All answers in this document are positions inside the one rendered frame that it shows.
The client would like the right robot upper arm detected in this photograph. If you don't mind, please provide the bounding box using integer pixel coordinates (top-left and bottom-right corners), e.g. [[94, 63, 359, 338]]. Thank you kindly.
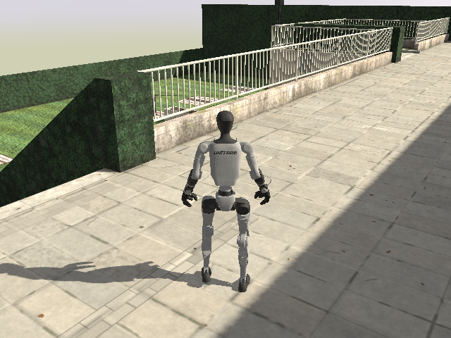
[[240, 141, 261, 180]]

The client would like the robot right shin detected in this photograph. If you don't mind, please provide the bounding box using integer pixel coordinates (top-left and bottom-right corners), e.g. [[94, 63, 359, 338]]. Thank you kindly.
[[238, 236, 249, 283]]

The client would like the left robot foot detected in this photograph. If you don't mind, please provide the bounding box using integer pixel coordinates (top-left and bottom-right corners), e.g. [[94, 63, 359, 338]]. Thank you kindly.
[[202, 267, 211, 283]]

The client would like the left robot forearm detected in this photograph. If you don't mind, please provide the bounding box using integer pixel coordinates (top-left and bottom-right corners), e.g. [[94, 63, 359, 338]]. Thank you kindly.
[[184, 169, 198, 195]]

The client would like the right robot forearm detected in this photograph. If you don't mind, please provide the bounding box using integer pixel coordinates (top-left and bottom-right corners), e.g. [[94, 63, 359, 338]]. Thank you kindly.
[[254, 169, 268, 193]]

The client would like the left robot upper arm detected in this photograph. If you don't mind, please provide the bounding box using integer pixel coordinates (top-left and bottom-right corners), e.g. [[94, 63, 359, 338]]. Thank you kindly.
[[191, 142, 211, 180]]

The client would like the robot left hand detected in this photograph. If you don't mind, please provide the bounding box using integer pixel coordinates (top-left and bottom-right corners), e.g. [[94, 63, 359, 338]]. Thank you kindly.
[[182, 191, 197, 207]]

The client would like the robot right hand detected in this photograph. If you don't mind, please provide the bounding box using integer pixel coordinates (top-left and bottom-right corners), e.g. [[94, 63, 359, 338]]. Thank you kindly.
[[254, 190, 271, 205]]

